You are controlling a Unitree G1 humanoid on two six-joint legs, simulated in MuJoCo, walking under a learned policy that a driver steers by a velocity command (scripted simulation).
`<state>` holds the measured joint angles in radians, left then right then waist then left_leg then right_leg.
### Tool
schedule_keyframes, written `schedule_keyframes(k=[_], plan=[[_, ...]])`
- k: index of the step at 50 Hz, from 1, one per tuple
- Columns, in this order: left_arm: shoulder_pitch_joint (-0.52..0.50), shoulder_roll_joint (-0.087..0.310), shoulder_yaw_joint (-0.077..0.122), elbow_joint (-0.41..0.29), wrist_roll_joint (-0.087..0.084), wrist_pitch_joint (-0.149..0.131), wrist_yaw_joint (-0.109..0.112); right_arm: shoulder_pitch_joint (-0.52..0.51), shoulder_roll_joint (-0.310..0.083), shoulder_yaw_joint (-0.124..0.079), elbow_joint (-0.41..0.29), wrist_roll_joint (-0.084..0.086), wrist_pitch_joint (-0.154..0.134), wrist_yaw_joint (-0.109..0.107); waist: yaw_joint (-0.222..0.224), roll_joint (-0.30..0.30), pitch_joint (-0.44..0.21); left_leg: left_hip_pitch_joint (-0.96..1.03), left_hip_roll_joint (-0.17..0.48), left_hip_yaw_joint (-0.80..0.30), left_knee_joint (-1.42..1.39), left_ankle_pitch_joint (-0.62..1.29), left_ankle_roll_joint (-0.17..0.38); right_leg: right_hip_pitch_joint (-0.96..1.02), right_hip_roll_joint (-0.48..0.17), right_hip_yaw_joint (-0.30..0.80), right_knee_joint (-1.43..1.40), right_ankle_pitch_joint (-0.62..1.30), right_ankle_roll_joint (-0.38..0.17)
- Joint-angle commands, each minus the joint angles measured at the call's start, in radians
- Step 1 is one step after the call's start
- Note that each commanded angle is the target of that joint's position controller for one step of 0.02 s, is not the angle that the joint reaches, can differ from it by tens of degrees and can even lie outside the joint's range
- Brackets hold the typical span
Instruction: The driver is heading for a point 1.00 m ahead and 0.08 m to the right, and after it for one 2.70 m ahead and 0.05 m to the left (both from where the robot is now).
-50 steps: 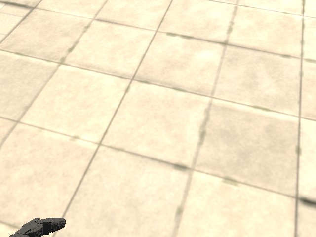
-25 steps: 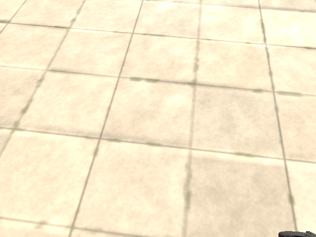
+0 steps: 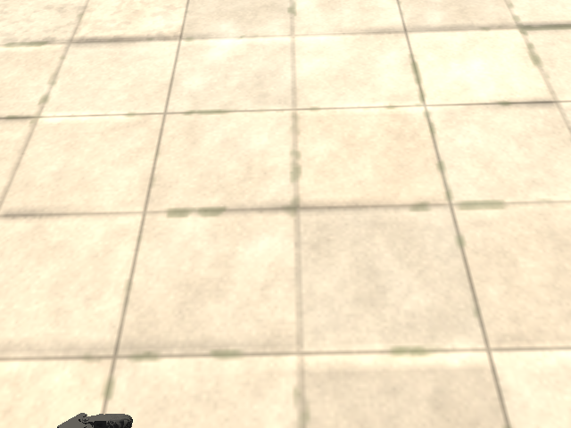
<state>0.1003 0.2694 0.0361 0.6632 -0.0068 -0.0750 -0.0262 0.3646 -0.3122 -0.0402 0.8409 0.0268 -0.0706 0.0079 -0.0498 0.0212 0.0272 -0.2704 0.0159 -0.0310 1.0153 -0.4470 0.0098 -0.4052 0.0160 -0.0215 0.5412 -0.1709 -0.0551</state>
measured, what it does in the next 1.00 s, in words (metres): walks ahead: left foot, then right foot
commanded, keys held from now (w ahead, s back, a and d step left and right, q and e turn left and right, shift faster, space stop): w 0.56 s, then w+e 0.44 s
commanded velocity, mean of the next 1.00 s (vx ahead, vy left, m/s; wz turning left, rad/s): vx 0.50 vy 0.00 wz -0.16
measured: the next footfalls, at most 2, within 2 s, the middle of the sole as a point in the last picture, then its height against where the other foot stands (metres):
left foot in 0.44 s outside the picture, level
right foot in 0.98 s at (342, 334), level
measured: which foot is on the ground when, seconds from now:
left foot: up 0.00-0.42, down 0.44-0.98, up 1.00-1.00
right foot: down 0.00-0.44, up 0.46-0.96, down 0.98-1.00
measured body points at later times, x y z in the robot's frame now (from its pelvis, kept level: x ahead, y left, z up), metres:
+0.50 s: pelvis +0.28 +0.04 -0.01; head +0.31 +0.05 +0.44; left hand +0.26 +0.32 -0.14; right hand +0.50 -0.20 -0.08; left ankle +0.38 +0.13 -0.73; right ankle +0.10 -0.10 -0.68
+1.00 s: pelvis +0.55 +0.00 -0.01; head +0.58 -0.02 +0.44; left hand +0.79 +0.20 -0.10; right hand +0.52 -0.29 -0.15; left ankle +0.38 +0.14 -0.72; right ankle +0.65 -0.11 -0.73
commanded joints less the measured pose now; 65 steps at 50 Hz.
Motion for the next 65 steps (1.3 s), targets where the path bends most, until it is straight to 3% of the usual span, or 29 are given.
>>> schedule_keyframes(k=[1,3,5,8,13,16,19,21,22,23,24,25,26,27,28,32,39,44,47,49,50,51,52,53,54,55,56,59,65], plan=[[0.171,0.127,0.039,0.004,0.005,-0.002,0.002,-0.097,-0.118,-0.025,-0.119,-0.005,-0.038,0.001,0.103,-0.100,-0.078,-0.491,0.093,-0.033,0.165,0.098,0.010,0.441,-0.287,0.424,-0.297,-0.065,-0.195],[0.122,0.106,0.034,0.004,0.014,-0.012,-0.001,-0.070,-0.091,-0.025,-0.109,-0.016,-0.020,0.003,0.050,-0.121,-0.051,-0.387,0.122,-0.039,0.101,0.173,-0.004,0.309,-0.243,0.334,-0.353,0.055,-0.186],[0.126,0.122,0.040,0.024,0.007,-0.025,0.000,-0.069,-0.064,-0.020,-0.109,-0.020,-0.004,0.001,0.032,-0.102,-0.037,-0.372,0.124,-0.028,0.050,0.218,-0.024,0.259,-0.233,0.266,-0.388,0.152,-0.199],[0.159,0.146,0.047,0.059,0.006,-0.029,0.011,-0.167,-0.046,-0.013,-0.139,-0.027,0.001,-0.002,0.051,-0.069,-0.001,-0.409,0.124,-0.024,-0.122,0.364,-0.042,0.256,-0.214,0.187,-0.412,0.223,-0.191],[0.254,0.179,0.051,0.117,-0.007,-0.017,0.022,-0.344,-0.022,0.000,-0.185,-0.016,-0.015,0.018,0.120,-0.063,0.036,-0.352,0.077,0.012,-0.394,0.563,-0.028,0.292,-0.199,0.119,-0.415,0.191,-0.154],[0.305,0.184,0.052,0.156,-0.011,-0.002,0.024,-0.417,-0.031,0.000,-0.218,-0.010,-0.021,0.035,0.136,-0.064,0.055,-0.382,0.063,0.005,-0.464,0.526,-0.002,0.396,-0.241,0.131,-0.372,0.209,-0.145],[0.315,0.197,0.057,0.179,-0.013,0.015,0.031,-0.413,-0.050,-0.006,-0.229,-0.012,-0.025,0.047,0.112,-0.081,0.037,-0.343,0.041,0.017,-0.507,0.415,0.036,0.485,-0.272,0.140,-0.298,0.331,-0.120],[0.286,0.209,0.059,0.180,-0.011,0.026,0.035,-0.273,-0.092,-0.029,-0.194,-0.017,-0.027,0.041,0.024,-0.098,-0.056,-0.118,-0.016,0.072,-0.541,0.381,0.077,0.480,-0.234,0.102,-0.125,0.627,-0.090],[0.283,0.187,0.048,0.172,-0.002,0.028,0.038,-0.114,-0.142,-0.052,-0.150,-0.020,-0.025,0.031,-0.045,-0.079,-0.168,0.134,0.007,0.053,-0.520,0.421,0.114,0.383,-0.183,0.064,0.069,0.629,-0.059],[0.358,0.101,0.019,0.139,0.011,0.015,0.035,0.028,-0.236,-0.074,-0.132,-0.041,-0.022,0.022,-0.053,0.081,-0.345,0.550,0.255,-0.289,-0.488,0.408,0.238,0.034,-0.077,0.014,0.441,0.296,0.002],[0.414,0.049,0.001,0.157,0.009,-0.006,0.028,0.075,-0.219,-0.071,-0.109,-0.025,-0.015,0.026,-0.043,0.246,-0.446,0.705,0.379,-0.656,-0.635,0.228,0.328,-0.209,0.051,0.098,0.664,-0.405,0.033],[0.317,0.158,0.028,0.144,-0.019,-0.020,0.020,0.042,-0.145,-0.048,-0.112,-0.014,-0.012,0.023,-0.065,0.155,-0.326,0.626,0.348,-0.610,-0.685,0.110,0.282,-0.319,-0.008,0.160,0.750,-0.399,0.022],[0.233,0.175,0.034,0.116,-0.033,-0.028,0.018,-0.035,-0.125,-0.041,-0.121,-0.013,-0.011,0.020,-0.044,0.106,-0.186,0.479,0.317,-0.476,-0.715,0.140,0.248,-0.354,-0.059,0.121,0.730,-0.304,0.014],[0.188,0.164,0.033,0.108,-0.024,-0.030,0.022,-0.094,-0.106,-0.035,-0.128,-0.020,-0.010,0.019,-0.017,0.044,-0.106,0.338,0.278,-0.382,-0.747,0.224,0.233,-0.328,-0.099,0.095,0.679,-0.222,0.019],[0.184,0.152,0.037,0.110,-0.011,-0.023,0.025,-0.132,-0.081,-0.028,-0.133,-0.031,-0.014,0.022,0.016,0.040,-0.059,0.232,0.243,-0.312,-0.782,0.307,0.224,-0.278,-0.129,0.095,0.626,-0.164,0.025],[0.226,0.085,0.028,0.131,-0.015,0.021,0.031,-0.155,-0.075,-0.032,-0.105,-0.037,-0.042,0.022,0.067,0.061,-0.030,0.095,0.217,-0.136,-0.884,0.423,0.228,-0.206,-0.157,0.107,0.547,-0.057,0.054],[0.027,0.056,0.019,0.071,-0.009,0.011,0.008,-0.108,-0.116,-0.043,-0.048,-0.037,-0.039,-0.005,0.003,0.026,0.031,0.143,0.188,0.089,-0.928,0.501,0.170,-0.223,-0.119,0.072,0.174,0.287,0.055],[-0.088,0.056,0.016,-0.001,-0.011,0.013,-0.020,-0.044,-0.140,-0.055,-0.001,-0.018,-0.005,-0.012,-0.031,0.012,0.066,0.345,0.254,0.134,-0.863,0.587,0.151,-0.294,-0.102,0.035,0.060,0.198,0.016],[-0.047,0.092,0.035,-0.024,-0.009,0.017,-0.034,-0.068,-0.173,-0.067,-0.007,-0.011,0.022,-0.026,0.019,0.052,0.009,0.411,0.265,0.177,-0.694,0.987,0.117,-0.186,-0.036,-0.043,0.054,0.037,-0.033],[0.200,0.171,0.085,0.031,-0.014,0.022,-0.025,-0.091,-0.170,-0.064,-0.022,-0.012,0.040,-0.041,0.155,0.040,-0.133,0.311,0.209,0.227,-0.345,1.124,0.068,0.163,0.046,-0.071,-0.008,0.049,-0.094],[0.358,0.266,0.118,0.060,-0.016,0.033,-0.004,-0.068,-0.126,-0.044,-0.048,-0.036,0.031,-0.044,0.205,-0.099,-0.244,0.052,0.158,0.235,-0.021,0.789,0.025,0.481,-0.110,0.186,-0.021,0.063,-0.167],[0.327,0.329,0.121,0.049,-0.026,0.026,-0.003,0.024,0.006,-0.001,-0.090,-0.056,-0.003,-0.020,0.087,-0.299,-0.337,-0.382,-0.064,0.109,0.280,-0.118,-0.029,0.785,-0.325,0.740,-0.133,-0.143,-0.349],[0.346,0.234,0.095,0.031,-0.020,0.017,-0.004,-0.089,-0.083,-0.017,-0.092,-0.019,-0.042,-0.004,0.166,-0.170,-0.364,-0.494,-0.032,-0.066,0.354,-0.130,-0.006,0.806,-0.337,0.803,-0.228,-0.204,-0.328],[0.306,0.196,0.084,0.030,-0.011,0.009,-0.003,-0.176,-0.120,-0.027,-0.125,0.012,-0.065,0.005,0.169,-0.127,-0.230,-0.550,0.011,-0.060,0.326,-0.029,0.017,0.703,-0.306,0.656,-0.243,-0.115,-0.285],[0.244,0.181,0.078,0.020,-0.012,0.006,-0.002,-0.194,-0.110,-0.024,-0.127,0.001,-0.076,0.000,0.128,-0.038,-0.155,-0.512,0.054,-0.054,0.244,0.054,0.022,0.562,-0.265,0.547,-0.248,-0.010,-0.257],[0.184,0.153,0.070,0.004,-0.009,0.007,0.000,-0.199,-0.115,-0.032,-0.121,-0.023,-0.075,-0.006,0.092,-0.019,-0.103,-0.454,0.079,-0.051,0.162,0.100,0.010,0.439,-0.231,0.468,-0.266,0.092,-0.242],[0.151,0.134,0.062,-0.012,0.004,0.007,0.004,-0.182,-0.116,-0.037,-0.121,-0.031,-0.065,-0.005,0.058,-0.048,-0.091,-0.389,0.096,-0.059,0.129,0.131,0.000,0.360,-0.207,0.430,-0.290,0.160,-0.240],[0.137,0.142,0.062,-0.015,0.000,0.004,0.018,-0.148,-0.082,-0.034,-0.117,-0.038,-0.032,-0.005,0.026,-0.058,-0.067,-0.346,0.098,-0.026,0.017,0.193,-0.052,0.244,-0.178,0.330,-0.332,0.281,-0.248],[0.214,0.148,0.052,0.050,0.011,0.006,0.040,-0.307,-0.024,-0.008,-0.144,-0.031,-0.037,0.011,0.110,-0.083,-0.028,-0.226,0.046,0.045,-0.383,0.627,-0.051,0.188,-0.103,0.106,-0.318,0.483,-0.141]])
